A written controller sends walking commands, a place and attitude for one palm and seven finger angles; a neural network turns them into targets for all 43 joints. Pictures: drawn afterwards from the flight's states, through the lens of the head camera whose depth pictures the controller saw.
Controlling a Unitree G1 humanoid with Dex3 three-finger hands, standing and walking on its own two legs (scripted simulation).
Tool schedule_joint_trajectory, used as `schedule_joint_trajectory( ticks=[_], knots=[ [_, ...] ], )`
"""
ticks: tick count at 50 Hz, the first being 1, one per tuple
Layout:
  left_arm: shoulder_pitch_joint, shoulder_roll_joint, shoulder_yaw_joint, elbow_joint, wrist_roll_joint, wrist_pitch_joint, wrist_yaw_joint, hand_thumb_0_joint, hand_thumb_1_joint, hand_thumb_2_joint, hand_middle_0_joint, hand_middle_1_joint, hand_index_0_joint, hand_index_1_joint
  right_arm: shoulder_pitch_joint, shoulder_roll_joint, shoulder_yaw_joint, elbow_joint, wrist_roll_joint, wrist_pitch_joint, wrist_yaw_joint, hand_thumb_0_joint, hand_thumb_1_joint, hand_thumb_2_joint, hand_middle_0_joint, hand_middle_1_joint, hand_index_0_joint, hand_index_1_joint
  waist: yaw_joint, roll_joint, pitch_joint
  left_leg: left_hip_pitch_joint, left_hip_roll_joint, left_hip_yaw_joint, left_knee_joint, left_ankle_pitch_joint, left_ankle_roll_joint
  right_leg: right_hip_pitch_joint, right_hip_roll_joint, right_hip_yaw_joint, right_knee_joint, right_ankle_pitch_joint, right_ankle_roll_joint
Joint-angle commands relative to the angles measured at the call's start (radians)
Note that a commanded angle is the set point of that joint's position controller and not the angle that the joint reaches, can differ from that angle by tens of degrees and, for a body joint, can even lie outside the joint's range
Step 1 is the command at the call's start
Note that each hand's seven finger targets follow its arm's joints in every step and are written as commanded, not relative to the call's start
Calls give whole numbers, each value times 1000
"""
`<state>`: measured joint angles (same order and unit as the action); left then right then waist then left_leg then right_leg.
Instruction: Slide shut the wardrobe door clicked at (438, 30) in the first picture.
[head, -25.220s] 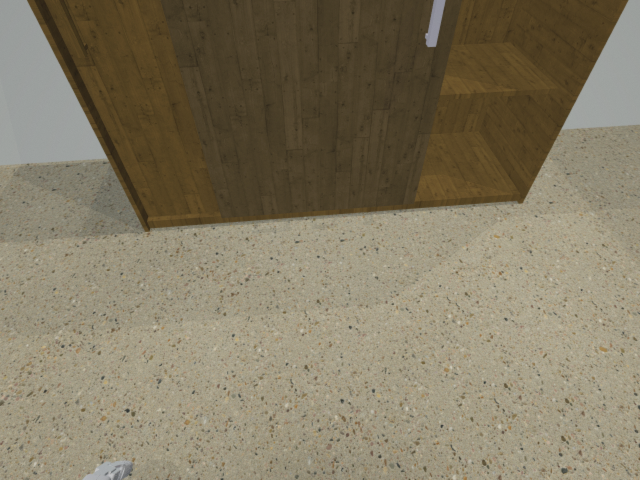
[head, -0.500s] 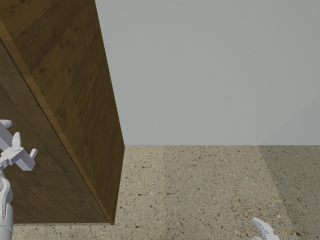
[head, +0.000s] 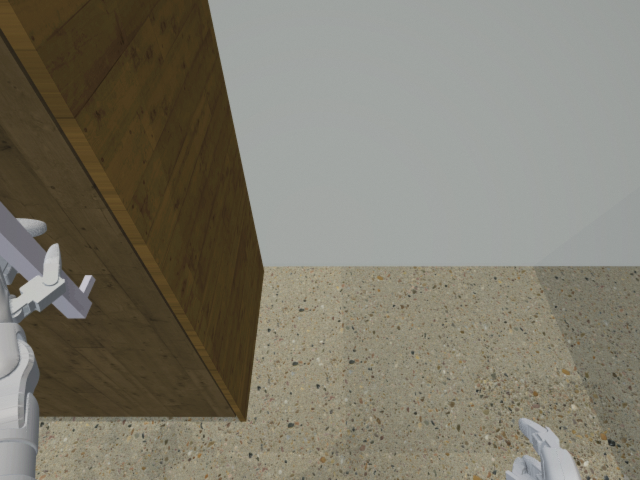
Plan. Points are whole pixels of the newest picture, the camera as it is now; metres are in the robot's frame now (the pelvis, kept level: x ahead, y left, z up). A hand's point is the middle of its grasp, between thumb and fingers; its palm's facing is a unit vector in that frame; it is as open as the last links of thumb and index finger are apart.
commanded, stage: stop walking and hold the door there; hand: left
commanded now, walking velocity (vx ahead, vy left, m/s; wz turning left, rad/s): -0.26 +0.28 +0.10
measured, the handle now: (36, 244) +0.34 +0.37 +0.12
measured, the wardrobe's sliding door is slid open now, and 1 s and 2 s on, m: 0.00 0.00 0.00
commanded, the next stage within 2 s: loosen the grip on the handle in 1.62 s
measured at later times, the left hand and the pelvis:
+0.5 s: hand (46, 281) +0.29 +0.35 +0.10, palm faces +0.35 -0.90 -0.24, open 5.8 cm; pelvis -0.08 +0.10 +0.00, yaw -1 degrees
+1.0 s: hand (41, 282) +0.29 +0.35 +0.11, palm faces +0.10 -0.99 -0.10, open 6.0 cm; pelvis -0.09 +0.21 +0.00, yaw +3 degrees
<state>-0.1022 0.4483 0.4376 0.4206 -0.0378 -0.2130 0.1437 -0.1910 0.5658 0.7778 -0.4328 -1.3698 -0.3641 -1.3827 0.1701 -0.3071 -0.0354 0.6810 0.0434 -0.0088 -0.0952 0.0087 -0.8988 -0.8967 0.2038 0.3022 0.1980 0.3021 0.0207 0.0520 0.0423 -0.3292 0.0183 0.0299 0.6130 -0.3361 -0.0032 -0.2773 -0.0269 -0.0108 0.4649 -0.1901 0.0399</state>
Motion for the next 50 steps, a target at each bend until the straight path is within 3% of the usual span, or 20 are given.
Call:
schedule_joint_trajectory(
  ticks=[1,5,8,15,17,18,19,22,27,29,30,31,32,34,37,41,44,45,48,50],
  knots=[
    [-228,324,91,-139,18,-16,27,0,900,900,-450,-1400,-450,-1400,-62,-91,-26,-115,-1,-42,-13,0,-900,-900,200,300,200,300,-29,-156,-208,106,50,-63,-113,125,-6,56,-298,174,-21,391,-114],
    [-283,211,-26,-255,11,-53,12,0,900,900,-450,-1400,-450,-1400,-97,-94,-12,-161,3,-50,-18,0,-900,-900,200,300,200,300,-21,226,-183,78,232,-215,-381,138,83,-42,-28,-50,316,-264,-18],
    [-301,202,-36,-258,-3,-49,14,0,900,900,-450,-1400,-450,-1400,-60,-94,-27,-126,-5,-99,-10,0,-900,-900,200,300,200,300,-22,125,-211,189,221,-201,-318,242,175,-139,-31,-32,525,-308,-18],
    [-401,184,-98,-269,-10,16,4,0,900,900,-450,-1400,-450,-1400,-100,-74,8,-125,-27,-142,27,0,-900,-900,200,300,200,300,14,140,-207,95,128,-129,-356,34,101,140,-35,-130,100,-245,-41],
    [-406,206,-95,-251,-10,13,-3,0,900,900,-450,-1400,-450,-1400,-109,-65,10,-133,-39,-126,43,0,-900,-900,200,300,200,300,27,-73,-195,-99,20,-79,-68,-99,9,316,-231,70,-201,-153,-146],
    [-420,264,-60,-213,-9,-2,1,0,900,900,-450,-1400,-450,-1400,-92,-82,-2,-138,-36,-111,50,0,-900,-900,200,300,200,300,23,-369,-130,-308,-63,-109,370,-182,-38,302,-571,542,-306,-119,-283],
    [-441,219,-45,-148,-21,5,6,0,900,900,-450,-1400,-450,-1400,-56,-125,-18,-99,-40,-112,53,0,-900,-900,200,300,200,300,-2,-285,-147,-302,-8,-220,582,-118,-49,177,-625,486,-251,25,-285],
    [-547,193,-75,-254,-11,-42,-8,0,900,900,-450,-1400,-450,-1400,-91,-52,15,-92,-29,-103,53,0,-900,-900,200,300,200,300,-25,-231,-181,-315,37,-145,652,-37,-54,243,-454,149,-101,207,-174],
    [-510,160,-85,-356,-3,-52,-13,0,900,900,-450,-1400,-450,-1400,-136,0,6,-128,-27,-98,28,0,-900,-900,200,300,200,300,5,-278,-179,-5,-20,116,45,-92,-22,204,-371,1,7,478,-108],
    [-529,47,-186,-444,-7,-41,-17,0,900,900,-450,-1400,-450,-1400,-116,5,0,-137,-24,-83,11,0,-900,-900,200,300,200,300,-41,-207,-229,207,-57,193,-158,147,-24,135,-272,-87,131,378,-60],
    [-558,36,-197,-534,-8,-52,-22,0,900,900,-450,-1400,-450,-1400,-97,-21,-17,-149,-21,-85,9,0,-900,-900,200,300,200,300,-41,-80,-272,331,12,142,-184,260,-24,53,-201,-128,272,293,-36],
    [-577,-40,-266,-609,-14,-62,-32,0,900,900,-450,-1400,-450,-1400,-82,-61,-33,-168,-15,-94,12,0,-900,-900,200,300,200,300,-50,153,-301,442,197,-112,-185,570,55,-134,-77,-149,457,-61,3],
    [-624,-104,-337,-658,-7,-69,-43,0,900,900,-450,-1400,-450,-1400,-57,-74,-40,-164,-6,-103,22,0,-900,-900,200,300,200,300,-56,230,-334,447,311,-266,-195,765,146,-196,-15,-71,608,-434,-7],
    [-600,-145,-366,-637,-20,-51,-50,0,900,900,-450,-1400,-450,-1400,-70,-28,-26,-131,-10,-117,30,0,-900,-900,200,300,200,300,-61,207,-324,438,340,-325,-205,567,210,-233,-34,5,578,-386,-10],
    [-664,-159,-421,-636,1,-16,-41,0,900,900,-450,-1400,-450,-1400,-80,-25,-11,-116,-19,-125,46,0,-900,-900,200,300,200,300,-50,188,-312,383,272,-130,-125,660,138,-65,-8,-28,278,-225,-23],
    [-672,-120,-407,-575,3,9,-49,0,900,900,-450,-1400,-450,-1400,-106,-13,14,-137,-21,-112,50,0,-900,-900,200,300,200,300,-32,151,-301,217,273,-115,-90,426,103,143,8,2,25,-34,-37],
    [-603,-115,-394,-439,-11,43,-51,0,900,900,-450,-1400,-450,-1400,-85,1,12,-140,-14,-95,37,0,-900,-900,200,300,200,300,-43,-339,-267,96,59,3,70,30,5,130,-136,232,-125,5,-114],
    [-645,-149,-423,-438,-17,41,-56,0,900,900,-450,-1400,-450,-1400,-99,6,23,-140,-16,-94,37,0,-900,-900,200,300,200,300,-40,-354,-239,46,29,-19,117,-61,-2,134,-185,267,-150,-3,-159],
    [-642,-138,-400,-436,-12,19,-47,0,900,900,-450,-1400,-450,-1400,-95,10,41,-119,-27,-95,25,0,-900,-900,200,300,200,300,-40,-188,-312,165,54,-37,-120,117,19,180,-144,134,-25,154,-124],
    [-622,-201,-459,-431,-17,10,-56,0,900,900,-450,-1400,-450,-1400,-119,-8,34,-135,-29,-88,23,0,-900,-900,200,300,200,300,-30,63,-321,293,197,-179,-222,285,68,50,-18,21,45,-23,-39]
  ],
)
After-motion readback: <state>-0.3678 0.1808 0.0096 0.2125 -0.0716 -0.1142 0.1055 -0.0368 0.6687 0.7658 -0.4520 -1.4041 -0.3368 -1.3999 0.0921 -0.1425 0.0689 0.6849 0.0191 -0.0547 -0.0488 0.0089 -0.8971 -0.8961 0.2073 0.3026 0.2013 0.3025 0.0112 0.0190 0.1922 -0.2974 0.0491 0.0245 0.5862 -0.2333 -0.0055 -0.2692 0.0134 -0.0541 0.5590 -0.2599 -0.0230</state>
